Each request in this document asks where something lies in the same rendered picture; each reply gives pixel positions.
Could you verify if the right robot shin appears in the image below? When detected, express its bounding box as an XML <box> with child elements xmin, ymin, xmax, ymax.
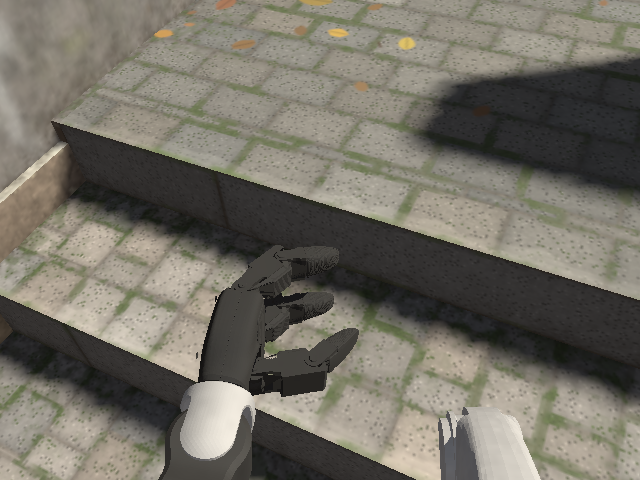
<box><xmin>507</xmin><ymin>415</ymin><xmax>523</xmax><ymax>437</ymax></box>

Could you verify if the robot right thigh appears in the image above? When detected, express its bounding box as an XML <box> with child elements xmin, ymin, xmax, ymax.
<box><xmin>438</xmin><ymin>407</ymin><xmax>541</xmax><ymax>480</ymax></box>

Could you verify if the left robot hand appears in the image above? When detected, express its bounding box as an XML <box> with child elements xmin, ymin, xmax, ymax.
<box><xmin>196</xmin><ymin>245</ymin><xmax>359</xmax><ymax>397</ymax></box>

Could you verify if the left robot forearm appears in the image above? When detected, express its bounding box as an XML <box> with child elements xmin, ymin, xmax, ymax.
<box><xmin>158</xmin><ymin>381</ymin><xmax>256</xmax><ymax>480</ymax></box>

